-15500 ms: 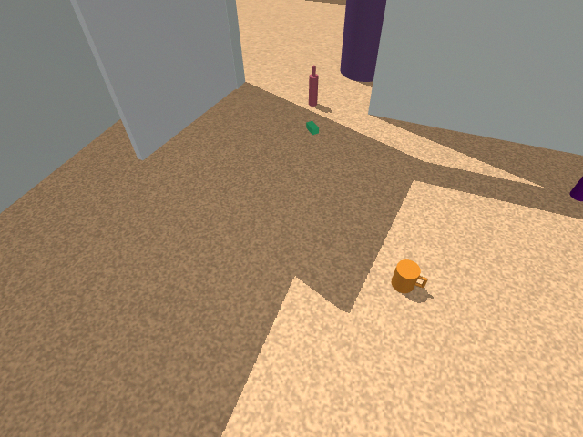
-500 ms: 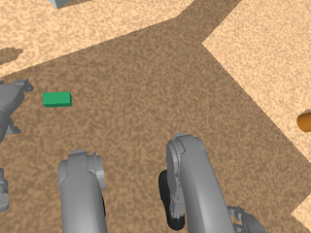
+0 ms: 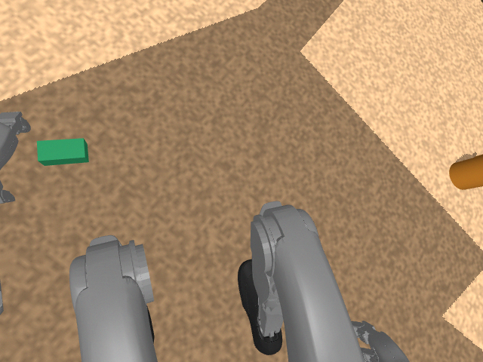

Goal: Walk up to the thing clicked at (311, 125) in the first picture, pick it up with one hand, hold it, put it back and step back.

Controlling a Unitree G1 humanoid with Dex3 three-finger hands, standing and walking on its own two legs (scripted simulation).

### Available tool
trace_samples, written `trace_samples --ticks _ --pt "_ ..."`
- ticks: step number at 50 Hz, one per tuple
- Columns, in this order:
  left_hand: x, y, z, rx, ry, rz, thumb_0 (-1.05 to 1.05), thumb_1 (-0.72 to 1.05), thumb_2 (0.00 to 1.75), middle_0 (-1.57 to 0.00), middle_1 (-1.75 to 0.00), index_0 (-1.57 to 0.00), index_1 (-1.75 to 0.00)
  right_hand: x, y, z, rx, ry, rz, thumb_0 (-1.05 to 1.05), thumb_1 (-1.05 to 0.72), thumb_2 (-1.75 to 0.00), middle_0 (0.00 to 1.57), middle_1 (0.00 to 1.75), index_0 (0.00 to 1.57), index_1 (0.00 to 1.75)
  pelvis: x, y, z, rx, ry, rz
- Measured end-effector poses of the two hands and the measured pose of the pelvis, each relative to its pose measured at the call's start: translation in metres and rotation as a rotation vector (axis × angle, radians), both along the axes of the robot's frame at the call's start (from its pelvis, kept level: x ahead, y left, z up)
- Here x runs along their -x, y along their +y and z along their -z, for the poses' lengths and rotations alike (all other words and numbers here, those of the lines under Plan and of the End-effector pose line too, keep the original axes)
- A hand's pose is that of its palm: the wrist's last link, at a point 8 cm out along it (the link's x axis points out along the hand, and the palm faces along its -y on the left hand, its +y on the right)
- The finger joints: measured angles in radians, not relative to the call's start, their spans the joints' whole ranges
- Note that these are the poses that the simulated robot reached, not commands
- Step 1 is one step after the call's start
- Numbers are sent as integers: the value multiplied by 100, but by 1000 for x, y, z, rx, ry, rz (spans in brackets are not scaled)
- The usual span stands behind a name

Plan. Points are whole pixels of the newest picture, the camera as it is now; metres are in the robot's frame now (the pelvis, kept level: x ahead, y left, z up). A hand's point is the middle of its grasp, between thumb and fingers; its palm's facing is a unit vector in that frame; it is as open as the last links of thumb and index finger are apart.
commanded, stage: rise first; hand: left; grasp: from above
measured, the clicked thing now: (63, 152) +0.52 +0.26 -0.31
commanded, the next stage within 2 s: approach in 1.62 s
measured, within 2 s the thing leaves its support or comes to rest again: neither
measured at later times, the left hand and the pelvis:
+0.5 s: hand (4, 164) +0.46 +0.31 -0.18, palm faces -0.46 -0.04 -0.89, open 12.3 cm; pelvis +0.00 +0.00 +0.00, yaw -1 degrees
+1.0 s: hand (12, 156) +0.47 +0.30 -0.19, palm faces -0.46 -0.03 -0.89, open 12.2 cm; pelvis +0.00 +0.01 +0.00, yaw -2 degrees
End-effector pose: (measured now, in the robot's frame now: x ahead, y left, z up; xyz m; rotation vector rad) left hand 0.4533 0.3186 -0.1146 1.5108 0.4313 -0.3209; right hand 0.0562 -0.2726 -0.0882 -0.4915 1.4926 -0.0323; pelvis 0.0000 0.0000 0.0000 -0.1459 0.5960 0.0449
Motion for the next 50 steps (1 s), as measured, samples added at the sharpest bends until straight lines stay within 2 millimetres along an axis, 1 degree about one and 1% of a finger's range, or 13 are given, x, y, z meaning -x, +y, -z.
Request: trace_samples --ticks 10,23,43,50 --pt "-4 -2 5 2 13 -4 0 -25 78 -33 -72 -32 -72 4 1 -2 -3 21 8 0 -91 -90 20 30 21 30 -2 1 -1 4 4 1" --pt "-9 -5 7 9 2 11 0 -22 76 -36 -70 -36 -71 6 1 -3 3 7 -10 0 -91 -90 20 30 20 30 1 2 2 12 -8 3" --pt "-23 -13 14 1 1 12 0 -21 75 -37 -70 -37 -71 25 7 -8 3 25 11 0 -91 -90 20 30 21 30 3 4 5 23 -12 8" --pt "-25 -14 14 3 -3 22 0 -20 75 -37 -70 -37 -70 29 10 -11 2 32 22 0 -91 -90 20 30 21 30 2 5 4 29 -7 9"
